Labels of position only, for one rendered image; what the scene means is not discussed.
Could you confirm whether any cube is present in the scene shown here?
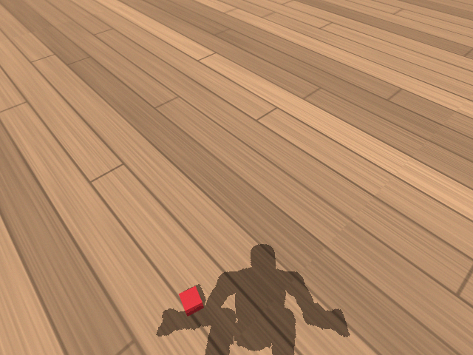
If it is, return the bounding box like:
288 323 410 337
179 286 204 316

